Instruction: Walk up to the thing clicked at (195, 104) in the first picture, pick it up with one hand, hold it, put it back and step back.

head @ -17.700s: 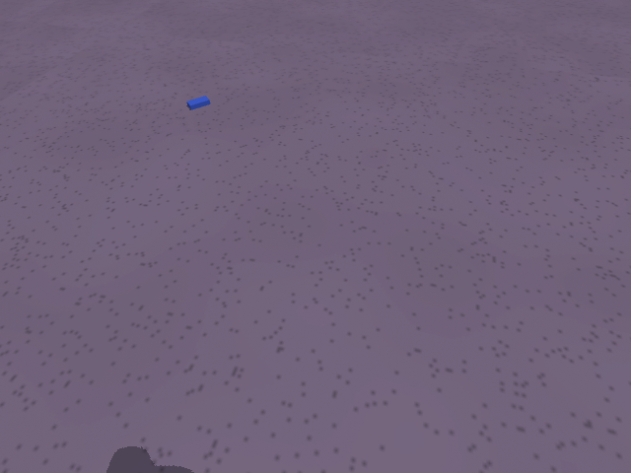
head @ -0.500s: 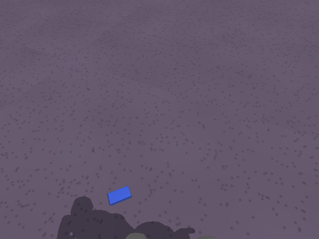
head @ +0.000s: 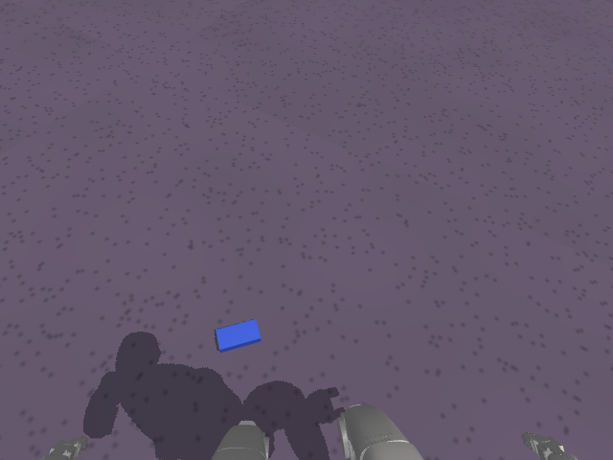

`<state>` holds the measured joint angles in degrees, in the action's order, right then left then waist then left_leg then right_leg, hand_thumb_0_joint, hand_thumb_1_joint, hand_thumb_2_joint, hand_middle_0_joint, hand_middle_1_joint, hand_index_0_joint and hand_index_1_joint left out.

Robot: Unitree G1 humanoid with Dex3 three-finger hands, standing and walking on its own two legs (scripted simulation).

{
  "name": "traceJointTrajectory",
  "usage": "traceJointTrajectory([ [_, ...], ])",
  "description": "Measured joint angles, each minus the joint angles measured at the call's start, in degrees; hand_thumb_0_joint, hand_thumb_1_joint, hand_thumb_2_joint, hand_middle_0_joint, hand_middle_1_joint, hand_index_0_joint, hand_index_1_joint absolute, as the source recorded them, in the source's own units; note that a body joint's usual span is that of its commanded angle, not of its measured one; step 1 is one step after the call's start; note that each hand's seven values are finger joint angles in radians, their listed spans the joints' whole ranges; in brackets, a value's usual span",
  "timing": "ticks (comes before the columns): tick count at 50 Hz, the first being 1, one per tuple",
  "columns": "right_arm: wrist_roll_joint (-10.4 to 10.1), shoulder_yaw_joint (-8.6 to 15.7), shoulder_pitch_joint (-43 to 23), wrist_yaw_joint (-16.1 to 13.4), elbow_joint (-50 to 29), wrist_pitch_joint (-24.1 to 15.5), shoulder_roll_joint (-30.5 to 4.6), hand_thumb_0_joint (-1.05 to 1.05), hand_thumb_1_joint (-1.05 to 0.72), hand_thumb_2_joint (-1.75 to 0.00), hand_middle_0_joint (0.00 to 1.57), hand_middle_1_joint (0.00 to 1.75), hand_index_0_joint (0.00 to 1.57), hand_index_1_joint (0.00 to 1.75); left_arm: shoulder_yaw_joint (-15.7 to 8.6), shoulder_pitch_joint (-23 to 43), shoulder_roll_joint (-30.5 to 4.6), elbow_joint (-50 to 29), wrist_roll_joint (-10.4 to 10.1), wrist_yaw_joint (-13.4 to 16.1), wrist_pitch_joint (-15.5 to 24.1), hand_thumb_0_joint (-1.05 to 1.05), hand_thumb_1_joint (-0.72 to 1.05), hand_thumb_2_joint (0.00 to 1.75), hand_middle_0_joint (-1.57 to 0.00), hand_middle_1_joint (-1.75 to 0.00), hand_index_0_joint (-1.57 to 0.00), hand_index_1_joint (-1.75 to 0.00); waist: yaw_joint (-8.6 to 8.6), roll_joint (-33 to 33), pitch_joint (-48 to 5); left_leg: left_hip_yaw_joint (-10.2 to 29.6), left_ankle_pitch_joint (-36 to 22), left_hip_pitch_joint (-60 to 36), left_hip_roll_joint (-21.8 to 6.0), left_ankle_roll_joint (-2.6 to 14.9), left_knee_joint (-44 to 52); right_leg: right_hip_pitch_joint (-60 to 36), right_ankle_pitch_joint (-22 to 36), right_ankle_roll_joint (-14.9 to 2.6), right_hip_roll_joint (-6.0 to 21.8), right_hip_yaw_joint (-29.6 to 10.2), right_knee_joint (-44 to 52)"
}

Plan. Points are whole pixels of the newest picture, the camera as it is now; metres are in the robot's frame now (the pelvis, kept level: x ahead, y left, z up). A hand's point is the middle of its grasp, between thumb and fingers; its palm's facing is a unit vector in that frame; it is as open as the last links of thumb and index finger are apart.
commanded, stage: walk up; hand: left
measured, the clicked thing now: (238, 335) +0.51 +0.21 -0.72
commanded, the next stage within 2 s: none
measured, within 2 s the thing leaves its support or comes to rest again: neither
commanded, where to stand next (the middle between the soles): +0.12 -0.02 m, yaw +0 degrees
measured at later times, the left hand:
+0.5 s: hand out of the picture +0.00 +0.25 -0.09, palm faces +0.02 -0.83 -0.55, open 7.4 cm
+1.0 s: hand out of the picture +0.10 +0.25 -0.15, palm faces +0.00 -0.94 -0.34, open 7.4 cm
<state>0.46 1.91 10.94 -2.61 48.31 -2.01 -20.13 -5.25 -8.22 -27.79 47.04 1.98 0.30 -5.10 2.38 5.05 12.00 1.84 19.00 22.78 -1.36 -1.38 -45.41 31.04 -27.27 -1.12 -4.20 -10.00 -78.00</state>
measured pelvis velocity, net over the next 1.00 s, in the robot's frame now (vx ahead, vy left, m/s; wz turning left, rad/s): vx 0.02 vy -0.03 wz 0.03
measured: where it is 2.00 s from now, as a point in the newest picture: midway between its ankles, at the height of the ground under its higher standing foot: outside the picture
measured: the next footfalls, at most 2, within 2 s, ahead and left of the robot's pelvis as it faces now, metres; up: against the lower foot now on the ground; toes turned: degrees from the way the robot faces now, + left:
right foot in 0.22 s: +0.05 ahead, -0.20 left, +0.00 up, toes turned -3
left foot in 0.68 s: +0.10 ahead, +0.14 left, +0.00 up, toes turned +2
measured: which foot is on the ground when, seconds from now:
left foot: down 0.00-0.24, up 0.26-0.66, down 0.68-1.00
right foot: up 0.00-0.20, down 0.22-0.70, up 0.72-1.00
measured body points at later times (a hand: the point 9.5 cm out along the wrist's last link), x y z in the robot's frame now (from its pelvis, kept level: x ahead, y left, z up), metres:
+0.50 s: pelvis +0.00 -0.06 +0.01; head +0.02 -0.10 +0.46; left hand +0.00 +0.29 -0.06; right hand +0.07 -0.39 -0.12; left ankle +0.06 +0.11 -0.63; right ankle +0.01 -0.20 -0.70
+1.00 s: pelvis +0.02 -0.03 +0.01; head +0.06 +0.01 +0.45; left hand +0.10 +0.30 -0.12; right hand +0.07 -0.38 -0.07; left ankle +0.06 +0.13 -0.70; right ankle +0.10 -0.18 -0.66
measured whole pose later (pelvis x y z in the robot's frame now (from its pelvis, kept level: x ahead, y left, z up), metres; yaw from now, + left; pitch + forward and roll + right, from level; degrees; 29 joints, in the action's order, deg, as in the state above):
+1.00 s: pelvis +0.02 -0.03 +0.01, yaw +2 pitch -4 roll +1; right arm 1.3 3.4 18.0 -2.9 48.6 -2.5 -24.3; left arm -4.7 -11.7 -25.4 47.5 0.7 -1.5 -3.4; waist -0.4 5.8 10.2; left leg 1.7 18.3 18.8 -3.1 -1.9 -41.4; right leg 31.7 -23.8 0.2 2.7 -3.5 -60.2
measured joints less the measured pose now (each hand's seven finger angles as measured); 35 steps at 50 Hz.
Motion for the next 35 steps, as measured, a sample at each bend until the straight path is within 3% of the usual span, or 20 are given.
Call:
traceJointTrajectory([
  [4, 0.6, 1.2, 3.6, -0.9, -0.3, -2.0, -1.7, 0.0, -0.9, -0.9, 0.22, 0.3, 0.21, 0.3, -0.4, -4.1, 0.2, 0.8, 0.9, -3.3, -0.1, 0.01, 0.91, 0.9, -0.2, -0.3, -0.2, -0.3, 0.09, 2.3, -2.6, -1.0, -0.5, -1.6, -2.1, 0.16, 2.2, -2.3, 2.4, 0.74, 2.7, 1.3, 5.8],
  [9, 2.1, 2.5, 7.6, 0.9, -0.6, -1.4, -6.1, 0.0, -0.9, -0.9, 0.21, 0.3, 0.21, 0.3, -0.4, -8.2, 1.2, 3.6, 0.1, -5.2, 1.5, 0.01, 0.9, 0.9, -0.2, -0.3, -0.2, -0.3, -1.35, 1.3, -5.8, -0.3, 0.6, -2.3, -5.5, 1.9, 2.3, -8.3, -3.5, 0.72, 6.1, 6.7, 21.9],
  [11, 2.4, 2.8, 8.4, 1.4, -0.6, 0.0, -7.7, 0.0, -0.9, -0.9, 0.21, 0.3, 0.2, 0.3, -0.5, -9.7, 1.6, 4.1, -0.3, -4.7, 2.9, 0.01, 0.9, 0.9, -0.2, -0.3, -0.2, -0.3, -2.06, 0.1, -6.8, 1.1, 2.1, -1.2, -6.4, 2.49, 0.7, -12.4, -1.6, 0.65, 6.1, 9.0, 31.0],
  [12, 2.4, 3.0, 8.5, 1.5, -0.4, 0.9, -8.4, 0.0, -0.9, -0.9, 0.21, 0.3, 0.2, 0.3, -0.6, -10.3, 2.0, 4.1, -0.3, -4.2, 3.8, 0.01, 0.9, 0.9, -0.2, -0.3, -0.21, -0.3, -2.07, -1.1, -6.9, 2.7, 5.7, 0.0, -6.6, 3.37, -2.1, -13.0, 2.7, 1.44, 5.3, 9.7, 32.8],
  [13, 2.2, 3.3, 8.4, 1.2, 0.1, 1.9, -8.7, 0.0, -0.9, -0.9, 0.21, 0.3, 0.2, 0.3, -0.4, -11.0, 2.5, 4.1, 0.1, -3.5, 4.6, 0.01, 0.9, 0.9, -0.2, -0.3, -0.21, -0.3, -2.12, -2.2, -7.0, 5.1, 9.2, 1.6, -5.6, 3.67, -5.9, -12.6, 3.7, 1.89, 4.7, 10.5, 31.9],
  [15, 1.3, 3.6, 8.1, 0.8, 1.7, 3.3, -8.3, 0.0, -0.9, -0.9, 0.21, 0.3, 0.2, 0.3, 0.5, -11.5, 3.7, 4.8, 0.5, -2.5, 5.3, 0.01, 0.9, 0.9, -0.2, -0.3, -0.21, -0.3, -1.79, -3.6, -7.5, 8.4, 10.2, 4.3, -1.5, 3.59, -12.7, -12.6, 3.5, 1.75, 4.8, 11.4, 31.6],
  [17, 1.0, 3.6, 7.9, 1.6, 2.4, 3.9, -8.2, 0.0, -0.91, -0.9, 0.2, 0.3, 0.2, 0.3, 1.5, -11.8, 5.2, 5.7, 0.4, -1.6, 6.6, 0.01, 0.9, 0.9, -0.2, -0.3, -0.21, -0.3, -1.51, -6.1, -7.7, 8.9, 7.2, 6.4, 1.0, 3.37, -16.4, -14.0, 4.5, 1.68, 4.8, 12.3, 34.3],
  [20, 2.2, 3.9, 7.6, 3.6, 1.1, 4.7, -8.2, 0.01, -0.91, -0.9, 0.2, 0.3, 0.2, 0.3, 2.3, -13.2, 6.5, 6.2, -0.2, 0.1, 8.8, 0.01, 0.9, 0.9, -0.2, -0.3, -0.21, -0.31, -1.68, -9.4, -7.4, 7.7, 3.5, 8.8, 2.7, 2.39, -19.6, -15.9, 6.1, 2.04, 5.5, 12.8, 37.7],
  [25, 3.1, 4.4, 6.5, 5.9, -1.9, 6.4, -6.8, 0.0, -0.91, -0.9, 0.2, 0.3, 0.2, 0.3, 1.8, -14.5, 4.9, 5.5, -0.8, 2.6, 10.1, 0.01, 0.9, 0.9, -0.21, -0.3, -0.21, -0.31, -2.24, -12.6, -5.9, 7.8, 0.2, 10.1, 3.2, 1.07, -22.0, -16.6, 6.3, 2.94, 8.0, 12.8, 38.5],
  [29, 2.1, 4.1, 5.1, 6.6, -2.1, 6.4, -5.3, 0.0, -0.91, -0.9, 0.21, 0.3, 0.2, 0.3, 0.7, -14.3, 2.4, 3.4, -0.5, 2.9, 10.5, 0.01, 0.9, 0.9, -0.2, -0.3, -0.21, -0.31, -1.74, -13.2, -5.0, 6.1, 0.9, 7.8, 1.4, 1.24, -15.9, -16.2, 5.4, 3.82, 10.5, 12.9, 37.1],
  [33, 0.5, 3.0, 3.5, 6.7, -0.6, 4.8, -3.9, 0.0, -0.91, -0.9, 0.21, 0.3, 0.2, 0.3, 0.6, -13.1, -0.1, 1.4, -0.2, 1.7, 9.1, 0.01, 0.9, 0.9, -0.2, -0.3, -0.21, -0.3, -0.28, -11.1, -5.3, 0.7, 3.6, 1.3, -0.2, 1.72, -1.3, -14.5, 3.0, 3.27, 13.2, 12.3, 33.6],
  [35, 0.3, 2.7, 2.3, 5.9, -0.2, 3.1, -3.1, 0.0, -0.9, -0.9, 0.21, 0.3, 0.2, 0.3, 0.9, -11.9, -1.0, 1.3, -0.4, 1.4, 7.8, 0.01, 0.9, 0.9, -0.2, -0.3, -0.21, -0.3, 0.32, -7.9, -4.4, -1.6, -0.2, -0.8, 1.7, 0.83, 1.4, -11.9, 0.6, 0.94, 15.1, 9.4, 28.0],
])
